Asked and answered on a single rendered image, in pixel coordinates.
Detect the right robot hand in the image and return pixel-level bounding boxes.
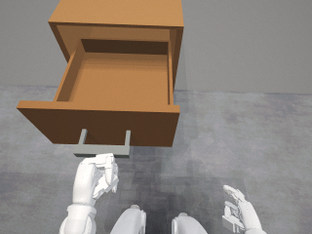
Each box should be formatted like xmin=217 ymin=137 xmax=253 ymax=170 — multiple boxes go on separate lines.
xmin=222 ymin=185 xmax=262 ymax=234

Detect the robot left shin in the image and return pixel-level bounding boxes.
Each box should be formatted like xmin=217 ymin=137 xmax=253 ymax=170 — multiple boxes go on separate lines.
xmin=131 ymin=205 xmax=140 ymax=210

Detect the cabinet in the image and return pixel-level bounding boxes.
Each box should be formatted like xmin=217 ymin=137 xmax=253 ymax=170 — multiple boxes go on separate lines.
xmin=48 ymin=0 xmax=184 ymax=93

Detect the left robot hand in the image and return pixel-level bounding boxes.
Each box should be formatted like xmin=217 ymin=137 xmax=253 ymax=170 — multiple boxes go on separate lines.
xmin=72 ymin=153 xmax=119 ymax=206

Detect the left robot forearm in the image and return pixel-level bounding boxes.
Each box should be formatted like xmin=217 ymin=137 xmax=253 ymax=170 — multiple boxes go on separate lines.
xmin=59 ymin=204 xmax=97 ymax=234

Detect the drawer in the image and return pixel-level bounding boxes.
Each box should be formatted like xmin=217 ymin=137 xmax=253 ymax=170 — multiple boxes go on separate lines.
xmin=16 ymin=37 xmax=180 ymax=147

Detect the handle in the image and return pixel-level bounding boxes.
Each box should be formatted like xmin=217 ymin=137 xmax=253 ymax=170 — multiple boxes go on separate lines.
xmin=73 ymin=129 xmax=131 ymax=159

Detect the robot left thigh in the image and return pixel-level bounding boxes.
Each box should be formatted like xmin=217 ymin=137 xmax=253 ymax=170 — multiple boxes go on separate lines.
xmin=110 ymin=208 xmax=146 ymax=234

